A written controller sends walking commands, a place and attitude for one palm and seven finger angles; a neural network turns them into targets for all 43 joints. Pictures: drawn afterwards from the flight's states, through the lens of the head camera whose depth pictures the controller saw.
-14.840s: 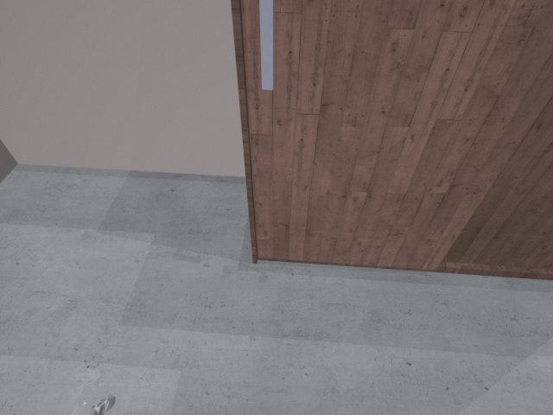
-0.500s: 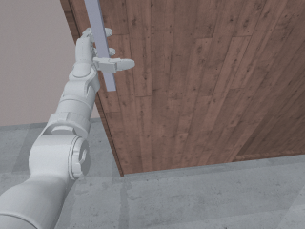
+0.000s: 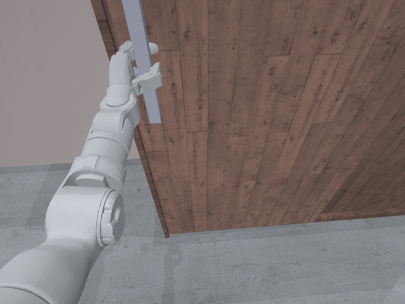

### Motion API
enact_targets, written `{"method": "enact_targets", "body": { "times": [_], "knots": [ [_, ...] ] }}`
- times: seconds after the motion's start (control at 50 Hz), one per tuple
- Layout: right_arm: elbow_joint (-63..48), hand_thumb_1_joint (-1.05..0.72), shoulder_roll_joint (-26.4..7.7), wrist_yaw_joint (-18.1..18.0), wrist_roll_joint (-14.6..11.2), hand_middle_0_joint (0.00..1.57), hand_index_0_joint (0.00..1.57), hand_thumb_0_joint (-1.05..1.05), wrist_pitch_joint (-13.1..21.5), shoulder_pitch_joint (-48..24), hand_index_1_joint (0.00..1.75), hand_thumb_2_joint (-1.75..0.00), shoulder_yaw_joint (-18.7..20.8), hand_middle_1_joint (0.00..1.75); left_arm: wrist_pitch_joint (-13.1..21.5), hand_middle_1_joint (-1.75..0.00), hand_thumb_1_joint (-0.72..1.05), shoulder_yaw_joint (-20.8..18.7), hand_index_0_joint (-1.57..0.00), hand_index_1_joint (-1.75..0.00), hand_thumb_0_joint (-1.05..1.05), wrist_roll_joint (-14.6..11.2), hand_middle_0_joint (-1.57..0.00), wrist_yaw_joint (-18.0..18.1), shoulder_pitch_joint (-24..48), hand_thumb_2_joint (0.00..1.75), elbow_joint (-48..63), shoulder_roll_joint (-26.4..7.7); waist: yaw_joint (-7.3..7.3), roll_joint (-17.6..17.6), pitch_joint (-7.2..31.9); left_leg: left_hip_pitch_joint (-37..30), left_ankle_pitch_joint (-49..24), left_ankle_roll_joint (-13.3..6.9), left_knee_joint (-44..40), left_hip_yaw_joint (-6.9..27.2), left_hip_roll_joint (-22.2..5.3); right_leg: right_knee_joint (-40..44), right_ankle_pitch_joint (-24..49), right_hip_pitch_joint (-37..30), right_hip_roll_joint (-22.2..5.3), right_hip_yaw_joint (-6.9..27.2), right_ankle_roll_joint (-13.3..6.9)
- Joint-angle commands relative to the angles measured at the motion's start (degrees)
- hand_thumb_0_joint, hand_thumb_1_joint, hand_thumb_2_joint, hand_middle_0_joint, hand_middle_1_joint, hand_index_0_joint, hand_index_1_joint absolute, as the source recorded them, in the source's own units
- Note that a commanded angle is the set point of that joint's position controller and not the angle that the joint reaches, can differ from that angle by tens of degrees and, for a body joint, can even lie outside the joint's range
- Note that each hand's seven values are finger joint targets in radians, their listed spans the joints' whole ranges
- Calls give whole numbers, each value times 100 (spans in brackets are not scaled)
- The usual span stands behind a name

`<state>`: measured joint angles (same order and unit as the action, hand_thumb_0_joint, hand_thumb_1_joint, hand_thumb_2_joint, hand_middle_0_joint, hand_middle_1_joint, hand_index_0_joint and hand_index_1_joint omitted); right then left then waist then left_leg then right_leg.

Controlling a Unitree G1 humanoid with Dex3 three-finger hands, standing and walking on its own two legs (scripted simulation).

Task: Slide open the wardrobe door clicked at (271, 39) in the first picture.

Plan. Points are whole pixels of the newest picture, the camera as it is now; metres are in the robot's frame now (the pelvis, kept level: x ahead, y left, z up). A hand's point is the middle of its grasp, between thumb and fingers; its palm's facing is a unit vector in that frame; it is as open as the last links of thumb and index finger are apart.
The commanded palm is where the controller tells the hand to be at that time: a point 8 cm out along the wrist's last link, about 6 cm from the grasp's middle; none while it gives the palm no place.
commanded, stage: grip the handle and tug to test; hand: left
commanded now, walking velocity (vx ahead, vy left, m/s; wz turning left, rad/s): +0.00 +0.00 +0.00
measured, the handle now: (146, 61) +0.54 +0.11 +0.22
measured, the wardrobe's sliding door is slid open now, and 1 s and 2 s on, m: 0.00 0.00 0.00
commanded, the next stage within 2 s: tug the door sideways, standing still in 0.70 s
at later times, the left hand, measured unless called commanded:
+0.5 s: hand (155, 76) +0.49 +0.09 +0.22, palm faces +0.10 -0.99 +0.00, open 6.0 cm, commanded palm +0.45 +0.13 +0.21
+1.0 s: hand (155, 75) +0.48 +0.09 +0.22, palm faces +0.09 -1.00 +0.01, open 6.0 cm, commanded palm +0.46 +0.12 +0.21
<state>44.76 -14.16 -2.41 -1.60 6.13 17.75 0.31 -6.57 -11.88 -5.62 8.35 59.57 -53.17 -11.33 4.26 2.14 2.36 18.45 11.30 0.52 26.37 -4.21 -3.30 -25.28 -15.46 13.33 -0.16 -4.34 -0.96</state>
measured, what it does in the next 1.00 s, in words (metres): stands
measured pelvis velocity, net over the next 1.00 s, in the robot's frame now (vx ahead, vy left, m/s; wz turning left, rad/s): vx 0.03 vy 0.00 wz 0.01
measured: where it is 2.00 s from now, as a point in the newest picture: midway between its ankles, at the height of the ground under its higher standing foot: outside the picture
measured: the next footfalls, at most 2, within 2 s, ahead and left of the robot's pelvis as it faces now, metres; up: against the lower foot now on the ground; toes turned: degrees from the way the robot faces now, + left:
none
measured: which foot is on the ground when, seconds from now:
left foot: down 0.00-1.00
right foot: down 0.00-1.00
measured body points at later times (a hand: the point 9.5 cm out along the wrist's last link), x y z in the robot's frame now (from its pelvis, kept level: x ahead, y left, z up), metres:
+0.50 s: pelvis +0.00 +0.00 +0.00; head +0.02 -0.02 +0.45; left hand +0.47 +0.14 +0.22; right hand +0.05 -0.26 -0.13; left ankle +0.02 +0.13 -0.74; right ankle -0.03 -0.11 -0.74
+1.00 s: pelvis +0.03 +0.00 +0.00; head +0.03 -0.02 +0.45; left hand +0.47 +0.14 +0.22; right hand +0.15 -0.26 -0.12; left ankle +0.02 +0.13 -0.74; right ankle -0.03 -0.11 -0.74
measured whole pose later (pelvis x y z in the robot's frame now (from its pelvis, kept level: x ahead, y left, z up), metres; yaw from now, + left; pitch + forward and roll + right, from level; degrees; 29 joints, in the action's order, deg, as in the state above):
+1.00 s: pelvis +0.03 +0.00 +0.00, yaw +1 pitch +3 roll +0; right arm 43.2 -14.0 -3.4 -2.0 3.3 13.5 0.4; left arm -16.7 -9.1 -6.6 8.7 52.4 -37.6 -7.6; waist 1.4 2.0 3.0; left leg 14.7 13.1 1.0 25.2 -3.5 -2.9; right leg -23.4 -17.3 8.9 -0.3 -4.9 -1.1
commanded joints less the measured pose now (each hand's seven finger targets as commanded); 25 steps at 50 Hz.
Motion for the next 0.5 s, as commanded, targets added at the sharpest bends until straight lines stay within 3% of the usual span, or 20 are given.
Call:
{"method": "enact_targets", "body": {
  "times": [0.0,0.1,0.14,0.18,0.22,0.28,0.32,0.4,0.46,0.48],
  "knots": [
    [-531,-90,-777,-88,-49,20,20,0,187,81,30,-90,264,30,395,-140,90,-13,-45,-140,0,4,-45,-135,3284,90,1351,-915,59,-444,1953,-1380,-1482,-220,17,245,312,218,2239,-155,216,263,48],
    [-464,-90,-779,-109,-37,20,20,0,175,132,30,-90,259,30,373,-140,90,-26,-45,-140,0,27,-45,-133,3461,90,1116,-933,147,-501,1761,-1289,-1305,-223,13,254,308,262,2077,-16,199,266,76],
    [-490,-90,-802,-105,-29,20,20,0,168,145,30,-90,266,30,397,-140,90,-76,-45,-140,0,33,-45,-127,3320,90,1121,-989,79,-494,1820,-1316,-1370,-229,6,252,322,258,2116,-121,195,267,69],
    [-484,-90,-759,-107,-46,20,20,0,187,111,30,-90,255,30,417,-140,90,41,-45,-140,0,33,-45,-116,3495,90,1140,-841,148,-371,1821,-1346,-1292,-229,34,249,324,262,2038,2,198,274,71],
    [-447,-90,-760,-90,-23,20,20,0,209,179,30,-90,255,30,442,-140,90,112,-45,-140,0,51,-45,-96,3598,90,1046,-728,194,-463,1750,-1314,-1223,-211,28,290,310,253,1928,108,212,244,74],
    [-463,-90,-770,-89,-36,20,20,0,220,140,30,-90,273,30,491,-140,90,57,-45,-140,0,42,-45,-107,3455,90,1071,-821,143,-410,1916,-1361,-1263,-223,46,268,317,240,1979,33,205,271,68],
    [-456,-90,-738,-79,-38,20,20,0,235,165,30,-90,261,30,495,-140,90,233,-45,-140,0,58,-45,-109,3500,90,1034,-574,201,-397,1808,-1352,-1209,-211,44,275,312,237,1915,120,220,242,70],
    [-473,-90,-772,-60,-28,20,20,0,276,160,30,-90,266,30,495,-140,90,213,-45,-140,0,9,-45,-105,3421,90,1131,-592,159,-431,1864,-1361,-1122,-217,21,296,305,265,1781,130,222,249,68],
    [-545,-90,-790,-69,-56,20,20,0,252,110,30,-90,274,30,451,-140,90,57,-45,-140,0,-42,-45,-170,2962,90,1220,-789,-8,-521,2038,-1321,-1311,-225,-8,270,318,236,2035,-174,220,252,50],
    [-568,-90,-762,-69,-67,20,20,0,255,76,30,-90,269,30,440,-140,90,187,-45,-140,0,-51,-45,-188,3030,90,1375,-633,37,-473,2050,-1372,-1327,-224,-12,254,324,231,2089,-182,225,248,57]
  ]
}}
